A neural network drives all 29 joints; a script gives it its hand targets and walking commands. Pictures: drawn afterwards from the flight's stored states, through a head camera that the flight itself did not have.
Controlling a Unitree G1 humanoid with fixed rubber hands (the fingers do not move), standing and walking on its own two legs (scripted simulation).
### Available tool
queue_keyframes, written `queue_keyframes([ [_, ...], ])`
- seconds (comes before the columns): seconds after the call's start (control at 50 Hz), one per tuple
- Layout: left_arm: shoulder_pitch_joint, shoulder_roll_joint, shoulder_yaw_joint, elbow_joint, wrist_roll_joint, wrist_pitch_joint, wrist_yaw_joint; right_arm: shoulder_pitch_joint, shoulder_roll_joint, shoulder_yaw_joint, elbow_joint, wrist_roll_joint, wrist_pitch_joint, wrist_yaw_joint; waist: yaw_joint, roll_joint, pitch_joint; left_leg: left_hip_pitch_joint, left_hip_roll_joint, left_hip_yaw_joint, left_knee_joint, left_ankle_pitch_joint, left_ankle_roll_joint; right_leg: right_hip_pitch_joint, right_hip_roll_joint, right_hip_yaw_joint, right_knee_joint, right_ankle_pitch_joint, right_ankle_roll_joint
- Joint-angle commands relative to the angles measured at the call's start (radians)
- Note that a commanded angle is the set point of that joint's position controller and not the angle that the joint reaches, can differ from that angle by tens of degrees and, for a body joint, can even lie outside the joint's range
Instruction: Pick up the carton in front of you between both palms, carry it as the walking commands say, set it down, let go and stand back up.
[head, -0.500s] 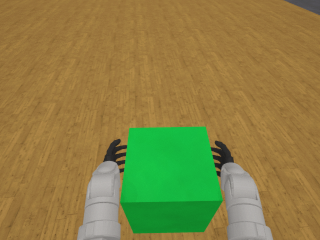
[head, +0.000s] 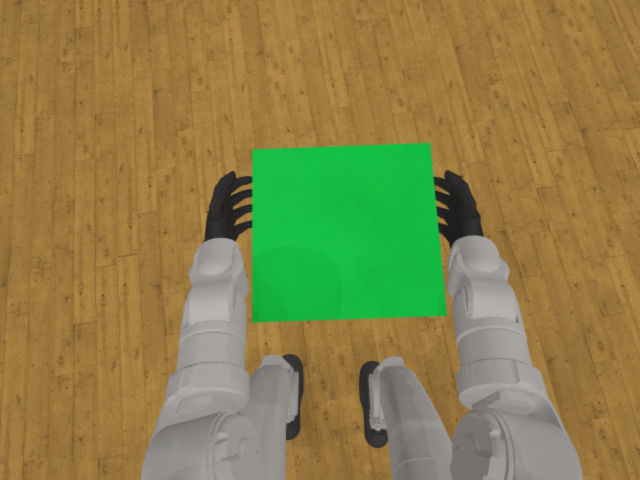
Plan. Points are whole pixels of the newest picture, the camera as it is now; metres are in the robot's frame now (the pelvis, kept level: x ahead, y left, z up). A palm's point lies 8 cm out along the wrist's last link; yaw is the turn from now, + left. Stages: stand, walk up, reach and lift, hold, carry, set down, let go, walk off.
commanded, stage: set down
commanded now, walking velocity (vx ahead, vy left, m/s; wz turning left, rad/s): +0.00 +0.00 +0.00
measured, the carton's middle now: (340, 247) +0.40 -0.01 -0.15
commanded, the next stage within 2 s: none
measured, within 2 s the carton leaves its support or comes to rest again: rests again in 1.98 s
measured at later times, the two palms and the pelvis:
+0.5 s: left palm (256, 229) +0.44 +0.12 -0.21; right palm (439, 232) +0.43 -0.17 -0.22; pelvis +0.00 +0.00 -0.13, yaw -1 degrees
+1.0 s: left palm (272, 239) +0.47 +0.12 -0.38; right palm (418, 236) +0.47 -0.18 -0.38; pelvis -0.03 +0.00 -0.26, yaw +0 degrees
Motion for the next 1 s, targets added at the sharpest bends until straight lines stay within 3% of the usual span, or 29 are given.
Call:
queue_keyframes([
  [0.0, -0.534, -0.876, -0.648, -0.015, -0.166, -0.052, -0.177, -0.572, 0.855, 0.622, -0.074, 0.178, -0.069, 0.173, -0.001, -0.004, -1.203, 0.438, -0.135, -0.045, 0.098, 0.389, -0.018, 0.266, 0.126, 0.048, 0.034, 0.382, 0.016],
  [0.08, -0.501, -0.904, -0.68, -0.015, -0.182, -0.003, -0.181, -0.54, 0.877, 0.655, -0.07, 0.199, -0.019, 0.18, -0.001, -0.012, -1.226, 0.253, -0.144, -0.03, 0.164, 0.311, -0.029, 0.16, 0.131, 0.05, 0.1, 0.341, 0.022],
  [0.2, -0.514, -0.911, -0.599, 0.077, -0.16, 0.064, -0.205, -0.554, 0.877, 0.583, 0.027, 0.182, 0.048, 0.198, -0.006, -0.01, -1.084, 0.005, -0.149, -0.013, 0.235, 0.165, -0.026, -0.049, 0.129, 0.051, 0.168, 0.209, 0.018],
  [0.32, -0.573, -0.874, -0.525, 0.138, -0.148, 0.056, -0.189, -0.611, 0.832, 0.513, 0.091, 0.166, 0.041, 0.186, -0.01, -0.008, -1.079, -0.162, -0.157, -0.008, 0.334, 0.142, -0.029, -0.194, 0.133, 0.045, 0.267, 0.193, 0.017],
  [0.36, -0.616, -0.864, -0.527, 0.133, -0.156, 0.047, -0.179, -0.625, 0.811, 0.491, 0.11, 0.162, 0.034, 0.178, -0.022, 0.014, -1.103, -0.239, -0.162, 0.0, 0.368, 0.129, -0.038, -0.19, 0.134, 0.044, 0.307, 0.209, 0.016],
  [0.38, -0.649, -0.858, -0.529, 0.133, -0.163, 0.042, -0.175, -0.644, 0.813, 0.484, 0.12, 0.162, 0.029, 0.171, -0.033, 0.001, -1.127, -0.236, -0.162, 0.001, 0.387, 0.093, -0.038, -0.229, 0.139, 0.036, 0.317, 0.154, 0.017],
  [0.4, -0.661, -0.856, -0.528, 0.137, -0.166, 0.04, -0.169, -0.654, 0.789, 0.475, 0.127, 0.157, 0.026, 0.167, -0.031, 0.027, -1.118, -0.289, -0.165, 0.007, 0.399, 0.091, -0.045, -0.225, 0.136, 0.036, 0.338, 0.177, 0.016],
  [0.44, -0.669, -0.851, -0.532, 0.142, -0.175, 0.032, -0.156, -0.685, 0.794, 0.49, 0.115, 0.175, 0.02, 0.161, -0.032, 0.015, -1.164, -0.267, -0.169, 0.004, 0.432, 0.111, -0.046, -0.269, 0.144, 0.019, 0.378, 0.181, 0.024],
  [0.52, -0.721, -0.824, -0.52, 0.137, -0.18, 0.024, -0.122, -0.784, 0.781, 0.537, 0.087, 0.221, 0.016, 0.16, 0.007, -0.014, -1.22, -0.29, -0.174, 0.015, 0.503, 0.095, -0.044, -0.334, 0.148, 0.008, 0.45, 0.144, 0.034],
  [0.64, -0.84, -0.803, -0.535, 0.119, -0.211, 0.029, -0.098, -0.88, 0.738, 0.54, 0.095, 0.241, 0.022, 0.152, -0.007, -0.031, -1.261, -0.345, -0.175, 0.029, 0.6, 0.045, -0.045, -0.413, 0.148, -0.008, 0.539, 0.086, 0.038],
  [0.78, -0.96, -0.777, -0.528, 0.135, -0.236, 0.039, -0.097, -0.96, 0.693, 0.503, 0.146, 0.239, 0.031, 0.155, -0.03, 0.005, -1.239, -0.421, -0.172, 0.04, 0.696, 0.003, -0.048, -0.525, 0.141, -0.016, 0.631, 0.037, 0.028],
  [0.98, -1.061, -0.705, -0.499, 0.172, -0.258, 0.021, -0.1, -1.065, 0.64, 0.516, 0.193, 0.279, 0.018, 0.175, -0.018, -0.007, -1.197, -0.525, -0.16, 0.056, 0.834, 0.013, -0.044, -0.609, 0.119, -0.016, 0.766, 0.052, 0.028],
])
